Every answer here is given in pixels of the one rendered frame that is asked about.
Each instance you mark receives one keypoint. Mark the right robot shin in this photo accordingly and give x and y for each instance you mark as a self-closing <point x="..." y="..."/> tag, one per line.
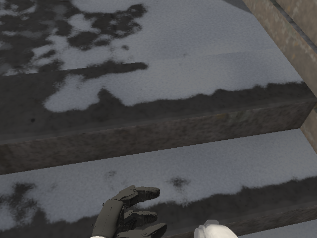
<point x="211" y="221"/>

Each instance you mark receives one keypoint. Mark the robot left hand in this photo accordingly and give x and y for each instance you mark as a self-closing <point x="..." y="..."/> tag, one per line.
<point x="113" y="222"/>

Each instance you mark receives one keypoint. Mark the robot right thigh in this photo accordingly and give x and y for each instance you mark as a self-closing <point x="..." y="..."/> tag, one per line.
<point x="214" y="231"/>

